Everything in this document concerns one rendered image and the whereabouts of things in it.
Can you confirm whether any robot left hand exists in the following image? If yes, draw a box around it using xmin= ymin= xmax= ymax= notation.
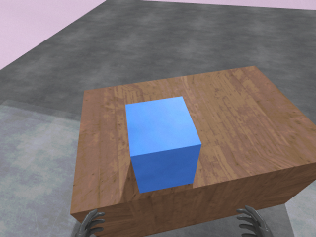
xmin=74 ymin=209 xmax=106 ymax=237

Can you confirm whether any carton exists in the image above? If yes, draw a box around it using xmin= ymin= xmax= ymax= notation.
xmin=125 ymin=96 xmax=201 ymax=193

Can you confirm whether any pedestal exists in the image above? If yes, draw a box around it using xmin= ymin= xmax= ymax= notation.
xmin=70 ymin=65 xmax=316 ymax=237

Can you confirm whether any robot right hand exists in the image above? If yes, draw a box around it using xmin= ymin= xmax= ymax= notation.
xmin=236 ymin=205 xmax=274 ymax=237

